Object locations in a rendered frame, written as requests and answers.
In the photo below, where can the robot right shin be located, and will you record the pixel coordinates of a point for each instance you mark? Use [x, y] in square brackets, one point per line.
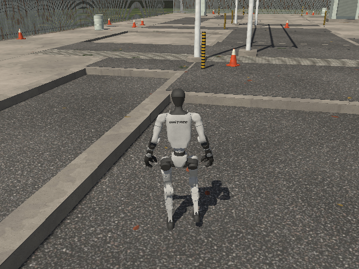
[195, 196]

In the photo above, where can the right robot upper arm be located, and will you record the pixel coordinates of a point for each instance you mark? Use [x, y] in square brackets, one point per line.
[199, 127]

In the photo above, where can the robot left forearm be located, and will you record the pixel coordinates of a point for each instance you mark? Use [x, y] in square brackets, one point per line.
[151, 148]

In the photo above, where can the robot left hand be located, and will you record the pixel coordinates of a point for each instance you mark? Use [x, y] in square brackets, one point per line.
[147, 159]

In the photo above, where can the robot right hand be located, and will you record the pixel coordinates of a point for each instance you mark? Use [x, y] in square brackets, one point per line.
[205, 158]

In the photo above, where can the humanoid robot torso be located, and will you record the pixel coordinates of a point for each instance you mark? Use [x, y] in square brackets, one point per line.
[179, 136]

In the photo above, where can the robot right forearm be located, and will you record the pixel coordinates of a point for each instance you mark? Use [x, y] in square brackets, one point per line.
[206, 147]

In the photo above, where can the left robot upper arm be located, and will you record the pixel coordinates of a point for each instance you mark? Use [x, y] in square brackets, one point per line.
[158, 127]

